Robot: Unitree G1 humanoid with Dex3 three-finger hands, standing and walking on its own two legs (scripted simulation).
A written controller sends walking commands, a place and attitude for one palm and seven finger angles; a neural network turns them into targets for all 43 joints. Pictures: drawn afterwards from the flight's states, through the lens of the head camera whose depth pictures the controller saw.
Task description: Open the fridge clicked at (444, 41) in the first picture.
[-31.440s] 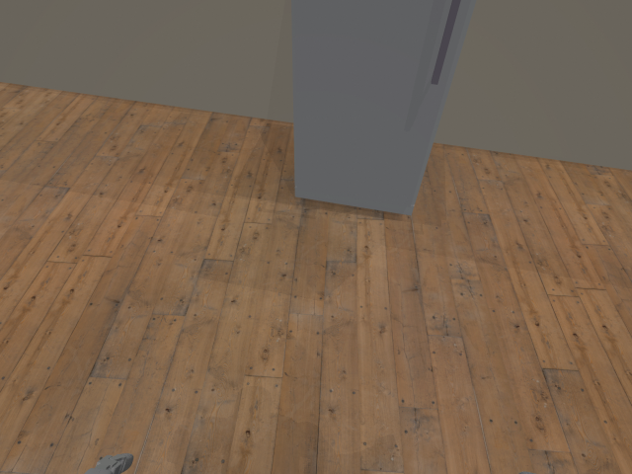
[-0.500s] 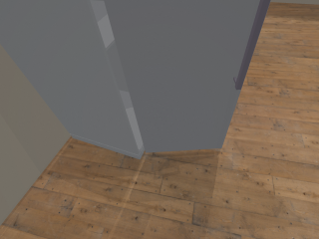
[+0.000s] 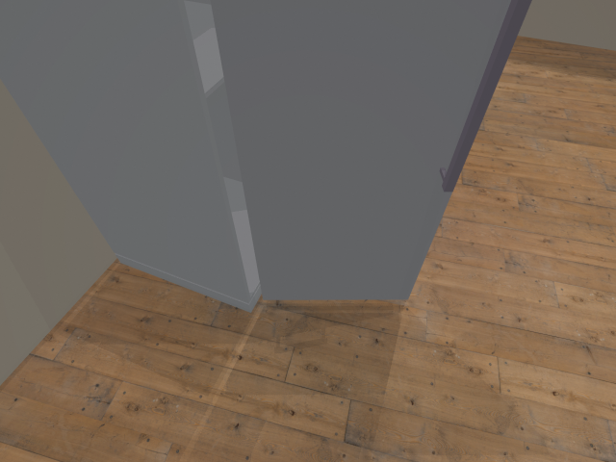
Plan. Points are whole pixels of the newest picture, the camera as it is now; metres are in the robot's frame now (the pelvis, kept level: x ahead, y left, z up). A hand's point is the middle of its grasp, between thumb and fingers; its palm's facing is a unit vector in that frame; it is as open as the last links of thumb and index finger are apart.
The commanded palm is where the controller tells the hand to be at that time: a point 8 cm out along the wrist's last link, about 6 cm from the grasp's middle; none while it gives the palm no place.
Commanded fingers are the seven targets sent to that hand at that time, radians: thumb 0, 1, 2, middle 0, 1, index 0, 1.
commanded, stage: let the arm hang, fingers relaxed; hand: right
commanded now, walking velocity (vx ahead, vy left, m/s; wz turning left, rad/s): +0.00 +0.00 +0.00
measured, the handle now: (480, 88) +0.71 -0.26 +0.13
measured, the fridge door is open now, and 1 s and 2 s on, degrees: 68 68 68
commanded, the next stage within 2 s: look to check the result in 0.22 s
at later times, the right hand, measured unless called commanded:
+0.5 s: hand out of the picture +0.02 -0.17 -0.18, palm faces -0.03 +0.98 -0.19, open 7.3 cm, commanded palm none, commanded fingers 0.00 -0.90 -0.90 0.20 0.30 0.20 0.30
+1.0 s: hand out of the picture +0.05 -0.16 -0.18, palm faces -0.04 +0.98 -0.18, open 7.3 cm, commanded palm none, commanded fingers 0.00 -0.90 -0.90 0.20 0.30 0.20 0.30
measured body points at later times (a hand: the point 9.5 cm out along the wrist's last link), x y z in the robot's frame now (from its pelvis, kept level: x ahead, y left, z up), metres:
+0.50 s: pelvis +0.01 +0.01 +0.00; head +0.05 +0.00 +0.45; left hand +0.03 +0.24 -0.15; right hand +0.02 -0.22 -0.16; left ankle -0.02 +0.13 -0.74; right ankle +0.07 -0.10 -0.74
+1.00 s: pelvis +0.03 +0.01 +0.00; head +0.06 +0.00 +0.45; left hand +0.05 +0.24 -0.15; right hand +0.05 -0.22 -0.16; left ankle -0.02 +0.13 -0.74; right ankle +0.07 -0.10 -0.74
